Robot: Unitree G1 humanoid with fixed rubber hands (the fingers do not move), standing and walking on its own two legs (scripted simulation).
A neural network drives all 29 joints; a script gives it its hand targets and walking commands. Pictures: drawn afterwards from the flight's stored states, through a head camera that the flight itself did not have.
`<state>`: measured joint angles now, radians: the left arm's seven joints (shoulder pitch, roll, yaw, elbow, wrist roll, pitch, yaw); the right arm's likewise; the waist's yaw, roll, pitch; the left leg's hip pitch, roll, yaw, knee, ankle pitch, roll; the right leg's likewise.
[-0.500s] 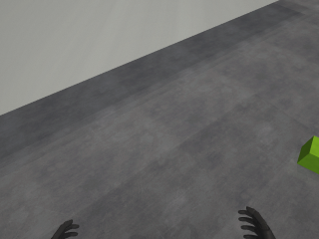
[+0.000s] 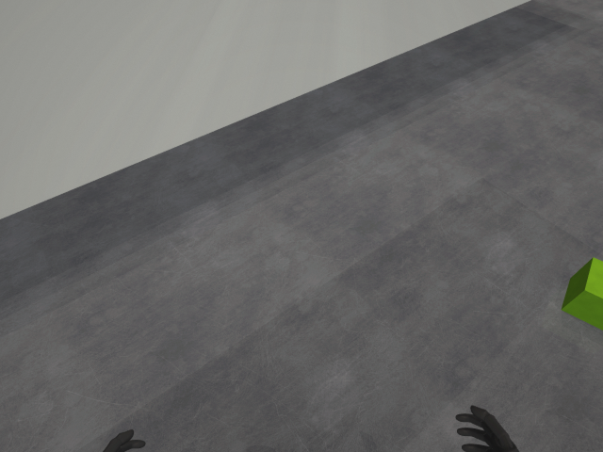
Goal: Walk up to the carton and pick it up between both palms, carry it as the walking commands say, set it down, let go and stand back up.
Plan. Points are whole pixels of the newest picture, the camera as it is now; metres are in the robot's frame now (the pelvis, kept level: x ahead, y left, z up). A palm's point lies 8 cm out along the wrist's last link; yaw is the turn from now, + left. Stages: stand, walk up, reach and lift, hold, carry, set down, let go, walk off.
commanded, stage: stand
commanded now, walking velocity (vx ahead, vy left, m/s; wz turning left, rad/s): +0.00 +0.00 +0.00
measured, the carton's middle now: out of the picture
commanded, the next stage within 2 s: walk up in 0.54 s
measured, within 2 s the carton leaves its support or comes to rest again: neither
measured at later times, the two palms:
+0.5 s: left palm out of the picture +0.08 +0.28 -0.11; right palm out of the picture +0.11 -0.26 -0.10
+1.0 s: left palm (147, 427) +0.17 +0.22 -0.07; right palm out of the picture +0.02 -0.39 -0.10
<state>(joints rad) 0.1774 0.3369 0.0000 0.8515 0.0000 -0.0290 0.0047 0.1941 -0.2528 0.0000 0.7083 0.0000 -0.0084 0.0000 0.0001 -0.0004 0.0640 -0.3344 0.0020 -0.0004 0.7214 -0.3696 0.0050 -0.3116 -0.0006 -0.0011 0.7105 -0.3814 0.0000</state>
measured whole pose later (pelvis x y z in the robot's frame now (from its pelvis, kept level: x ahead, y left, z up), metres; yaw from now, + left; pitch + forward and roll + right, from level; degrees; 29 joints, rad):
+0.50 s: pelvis -0.01 -0.01 +0.00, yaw +0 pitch -2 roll +0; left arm 0.17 0.34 0.00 0.94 0.00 -0.04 0.00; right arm 0.19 -0.26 0.00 0.77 0.00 -0.01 0.00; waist 0.00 0.00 0.06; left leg -0.33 0.00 0.00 0.70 -0.35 0.01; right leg -0.31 0.00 0.00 0.71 -0.37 0.00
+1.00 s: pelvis -0.01 -0.07 +0.00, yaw -16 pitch -3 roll +3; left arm 0.22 0.47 0.03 0.78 0.00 0.04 -0.16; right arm 0.19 -0.41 0.00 0.81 0.00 -0.07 0.00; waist 0.02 0.00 0.06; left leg -0.18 0.17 0.23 0.64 -0.38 -0.01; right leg -0.41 -0.08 0.01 0.82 -0.39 -0.01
